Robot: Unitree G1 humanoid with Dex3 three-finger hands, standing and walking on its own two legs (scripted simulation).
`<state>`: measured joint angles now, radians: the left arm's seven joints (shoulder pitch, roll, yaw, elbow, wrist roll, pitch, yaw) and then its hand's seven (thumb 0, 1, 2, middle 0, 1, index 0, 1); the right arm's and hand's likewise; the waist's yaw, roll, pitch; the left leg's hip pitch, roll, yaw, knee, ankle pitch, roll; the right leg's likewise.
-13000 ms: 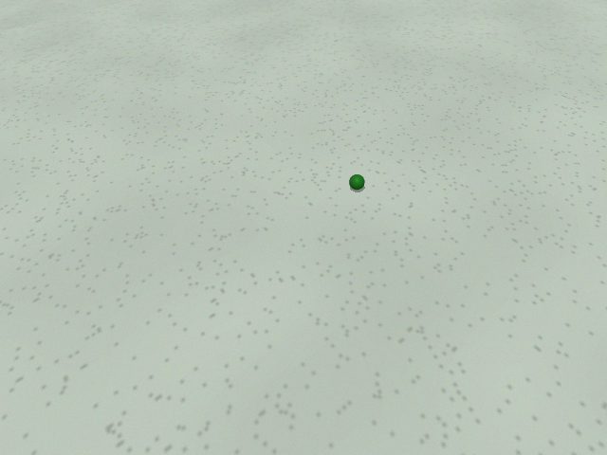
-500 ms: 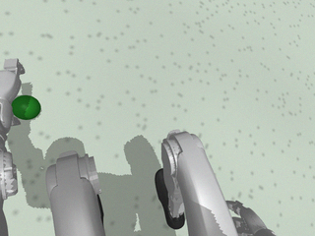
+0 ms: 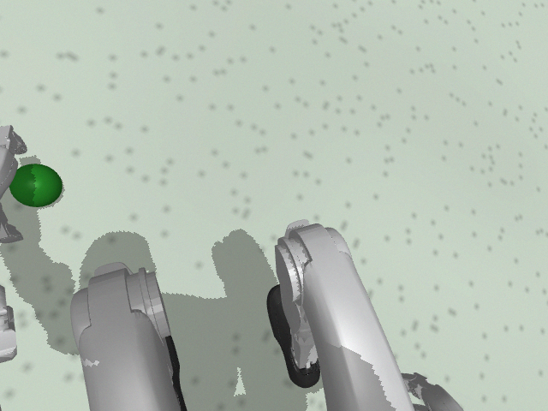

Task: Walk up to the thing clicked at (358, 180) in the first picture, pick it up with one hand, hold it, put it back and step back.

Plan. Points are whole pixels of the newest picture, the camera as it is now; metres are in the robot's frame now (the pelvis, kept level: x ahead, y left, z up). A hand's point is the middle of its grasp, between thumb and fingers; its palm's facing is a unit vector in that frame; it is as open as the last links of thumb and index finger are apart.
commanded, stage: rest palm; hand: left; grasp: from above
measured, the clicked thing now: (36, 185) +0.48 +0.31 -0.29
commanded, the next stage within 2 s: close in 1.42 s
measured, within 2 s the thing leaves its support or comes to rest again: neither
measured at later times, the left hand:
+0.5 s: hand (27, 182) +0.47 +0.30 -0.22, palm faces -0.45 -0.10 -0.89, open 13.9 cm
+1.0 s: hand (35, 187) +0.47 +0.30 -0.25, palm faces -0.44 -0.11 -0.89, open 13.9 cm
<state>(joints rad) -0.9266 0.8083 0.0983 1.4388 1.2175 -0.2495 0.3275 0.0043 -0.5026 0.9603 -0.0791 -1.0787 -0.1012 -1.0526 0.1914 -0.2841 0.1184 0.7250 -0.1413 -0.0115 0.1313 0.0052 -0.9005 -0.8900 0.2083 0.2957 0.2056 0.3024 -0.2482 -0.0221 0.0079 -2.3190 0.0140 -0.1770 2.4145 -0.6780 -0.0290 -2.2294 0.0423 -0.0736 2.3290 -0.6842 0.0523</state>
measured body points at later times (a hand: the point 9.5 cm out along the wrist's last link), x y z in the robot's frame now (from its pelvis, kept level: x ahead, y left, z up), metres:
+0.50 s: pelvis +0.00 +0.01 -0.02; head +0.26 +0.09 +0.34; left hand +0.49 +0.30 -0.17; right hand +0.05 -0.26 -0.10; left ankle +0.08 +0.13 -0.30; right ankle +0.10 -0.13 -0.30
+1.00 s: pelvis +0.00 +0.01 -0.02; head +0.27 +0.10 +0.32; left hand +0.49 +0.30 -0.20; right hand +0.05 -0.26 -0.10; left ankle +0.08 +0.13 -0.30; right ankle +0.10 -0.13 -0.30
